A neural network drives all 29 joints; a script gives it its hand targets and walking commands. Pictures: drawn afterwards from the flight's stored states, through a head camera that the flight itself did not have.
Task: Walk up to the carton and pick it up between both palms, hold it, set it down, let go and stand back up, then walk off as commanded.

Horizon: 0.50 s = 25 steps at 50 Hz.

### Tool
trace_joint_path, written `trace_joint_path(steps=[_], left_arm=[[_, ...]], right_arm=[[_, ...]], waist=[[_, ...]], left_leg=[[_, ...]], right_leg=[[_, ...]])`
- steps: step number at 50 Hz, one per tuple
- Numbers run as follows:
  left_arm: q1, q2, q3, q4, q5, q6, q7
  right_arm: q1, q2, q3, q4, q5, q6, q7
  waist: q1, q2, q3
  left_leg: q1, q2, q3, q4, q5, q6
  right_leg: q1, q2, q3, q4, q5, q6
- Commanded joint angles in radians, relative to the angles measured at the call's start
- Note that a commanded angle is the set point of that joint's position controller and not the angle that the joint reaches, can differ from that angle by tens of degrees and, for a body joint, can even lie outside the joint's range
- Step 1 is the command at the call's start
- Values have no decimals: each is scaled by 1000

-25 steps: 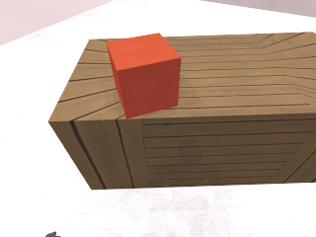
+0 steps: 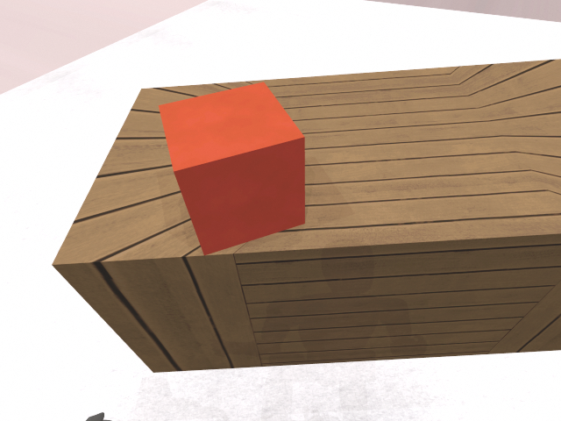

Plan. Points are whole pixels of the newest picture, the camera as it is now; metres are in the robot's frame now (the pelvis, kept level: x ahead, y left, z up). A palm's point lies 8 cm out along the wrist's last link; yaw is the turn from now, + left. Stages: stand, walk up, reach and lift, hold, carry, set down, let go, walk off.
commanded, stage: walk up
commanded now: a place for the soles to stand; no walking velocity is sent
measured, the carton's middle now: (234, 166) +0.61 +0.12 +0.02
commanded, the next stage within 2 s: none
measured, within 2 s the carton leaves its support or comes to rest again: neither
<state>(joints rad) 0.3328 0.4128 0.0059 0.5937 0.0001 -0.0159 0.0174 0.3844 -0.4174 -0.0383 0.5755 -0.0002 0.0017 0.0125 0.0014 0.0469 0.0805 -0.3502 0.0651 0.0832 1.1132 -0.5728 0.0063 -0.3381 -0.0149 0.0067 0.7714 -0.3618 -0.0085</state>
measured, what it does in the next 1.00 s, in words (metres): walks ahead: left foot, then right foot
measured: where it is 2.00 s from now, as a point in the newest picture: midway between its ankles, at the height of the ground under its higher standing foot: outside the picture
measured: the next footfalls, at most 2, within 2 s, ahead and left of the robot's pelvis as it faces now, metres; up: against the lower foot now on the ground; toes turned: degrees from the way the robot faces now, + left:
left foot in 0.16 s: +0.14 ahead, +0.13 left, +0.00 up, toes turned +5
right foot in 0.56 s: +0.22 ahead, -0.11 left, +0.00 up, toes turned +0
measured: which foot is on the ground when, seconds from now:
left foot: up 0.00-0.14, down 0.16-1.00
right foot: down 0.00-0.18, up 0.20-0.54, down 0.56-1.00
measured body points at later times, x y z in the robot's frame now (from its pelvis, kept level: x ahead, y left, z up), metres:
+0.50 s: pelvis +0.08 +0.03 +0.00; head +0.09 +0.06 +0.45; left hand +0.20 +0.32 -0.10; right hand +0.15 -0.30 -0.06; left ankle +0.06 +0.13 -0.71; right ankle +0.13 -0.12 -0.68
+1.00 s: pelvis +0.12 +0.02 +0.00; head +0.13 +0.02 +0.45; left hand +0.23 +0.33 -0.09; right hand +0.21 -0.29 -0.09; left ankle +0.10 +0.13 -0.71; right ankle +0.17 -0.11 -0.71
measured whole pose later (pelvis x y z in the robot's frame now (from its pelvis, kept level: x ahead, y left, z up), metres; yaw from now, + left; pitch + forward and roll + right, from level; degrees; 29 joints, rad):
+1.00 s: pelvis +0.12 +0.02 +0.00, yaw -1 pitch -4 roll +0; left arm 0.33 0.44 0.01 0.62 0.00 0.01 0.01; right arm 0.35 -0.42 -0.02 0.60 0.00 0.02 0.01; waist 0.00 0.00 0.09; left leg -0.27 0.05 0.10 0.80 -0.46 0.01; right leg -0.39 -0.01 0.02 0.78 -0.33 0.00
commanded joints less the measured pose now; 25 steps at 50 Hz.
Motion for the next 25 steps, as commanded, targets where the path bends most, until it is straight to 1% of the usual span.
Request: trace_joint_path(steps=[1,2,3,4,5,6,7,8,9,10,11,12,13,14,15,16,17,18,19,20,21,22,23,24,25], left_arm=[[93,297,122,-65,23,-32,17],[85,307,124,-68,25,-34,19],[66,312,118,-69,21,-34,16],[48,318,125,-82,21,-31,10],[11,299,114,-84,20,-25,8],[-38,281,107,-103,11,-13,3],[-96,247,94,-119,7,-5,-8],[-57,182,73,-116,9,-4,-14],[-77,81,45,-145,-1,-10,-17],[-108,139,63,-166,-3,-2,-9],[-140,217,89,-185,-1,8,0],[-99,254,96,-162,-1,12,-1],[-79,242,96,-124,8,7,-10],[-40,233,96,-98,18,2,-14],[-39,214,100,-98,18,-4,-17],[-31,187,93,-96,11,-5,-22],[-45,173,82,-101,16,-1,-24],[-57,176,76,-104,16,5,-23],[-80,177,80,-101,18,8,-25],[-117,173,72,-116,21,5,-24],[-133,167,66,-117,17,11,-24],[-138,166,70,-127,15,7,-27],[-134,183,72,-121,12,1,-26],[-118,178,77,-115,18,-2,-26],[-81,184,81,-98,15,-6,-23]], right_arm=[[-63,-209,-80,-141,-6,-10,22],[-70,-206,-77,-141,-8,-15,26],[-80,-208,-81,-134,-10,-18,25],[-53,-193,-73,-130,-4,-22,27],[-42,-187,-69,-110,-4,-24,29],[9,-198,-75,-85,-2,-33,25],[133,-187,-83,-29,-2,-43,18],[223,-245,-110,5,-12,-49,8],[218,-334,-128,-19,-34,-53,0],[158,-363,-127,-47,-33,-45,-6],[140,-349,-124,-41,-34,-42,-17],[124,-317,-121,-32,-21,-47,-23],[92,-282,-108,-38,-28,-53,-26],[96,-278,-107,-46,-26,-54,-29],[76,-273,-106,-58,-28,-57,-30],[105,-265,-102,-49,-26,-57,-25],[125,-257,-99,-45,-29,-61,-26],[153,-246,-94,-42,-23,-54,-29],[147,-235,-91,-48,-23,-50,-29],[148,-237,-86,-50,-20,-44,-26],[131,-246,-85,-65,-25,-38,-27],[104,-250,-85,-70,-23,-34,-27],[50,-241,-79,-82,-18,-23,-20],[34,-257,-79,-82,-21,-18,-19],[-5,-250,-75,-90,-21,-13,-15]], waist=[[57,-251,57],[55,-247,41],[46,-276,42],[31,-302,25],[29,-343,15],[-9,-300,-13],[-79,-264,-49],[-125,-54,-124],[-130,121,-108],[-104,14,-37],[-104,1,73],[-80,-52,123],[-48,-44,179],[-51,-7,122],[-49,29,72],[-60,97,56],[-74,109,24],[-92,166,15],[-101,202,16],[-114,179,48],[-115,235,60],[-110,258,85],[-97,221,99],[-90,266,75],[-56,241,72]], left_leg=[[-254,51,-128,-114,-11,5],[-235,31,-111,-163,-14,6],[-176,32,-93,-207,23,14],[-143,46,-114,-277,47,19],[-77,38,-77,-382,124,10],[60,10,-39,-531,221,3],[290,-36,9,-639,318,-8],[479,42,-133,-685,286,8],[465,267,-503,-766,94,66],[365,394,-715,-884,-102,155],[302,464,-769,-944,-228,252],[291,429,-668,-935,-194,225],[271,368,-548,-903,-30,192],[296,298,-431,-852,160,127],[328,271,-341,-804,325,117],[348,242,-263,-760,536,95],[409,251,-256,-720,670,109],[463,235,-228,-683,738,114],[477,257,-229,-682,759,144],[444,245,-216,-680,777,172],[416,239,-193,-672,739,168],[395,249,-180,-674,686,193],[309,219,-153,-671,651,186],[304,208,-115,-639,650,176],[226,190,-90,-576,673,154]], right_leg=[[169,-260,422,-386,142,-254],[167,-248,427,-383,128,-251],[117,-252,387,-378,169,-247],[120,-249,363,-347,161,-237],[98,-233,292,-305,163,-226],[49,-181,233,-214,131,-187],[-95,-125,161,-57,82,-128],[-234,-57,86,232,-35,-77],[-416,65,63,383,-224,-13],[-508,57,129,427,-224,-22],[-543,16,163,469,-213,-21],[-537,15,159,496,-138,-11],[-507,9,152,494,-90,-5],[-434,15,149,460,-44,-7],[-403,4,129,435,-27,-1],[-380,10,111,381,-20,7],[-394,10,85,344,-23,6],[-403,19,72,299,-38,24],[-419,13,63,283,-50,27],[-410,6,45,215,-64,33],[-378,-6,30,160,-71,39],[-350,-13,9,94,-73,31],[-281,-12,-47,36,-53,28],[-213,4,-84,-21,-43,21],[-127,23,-118,-88,39,8]])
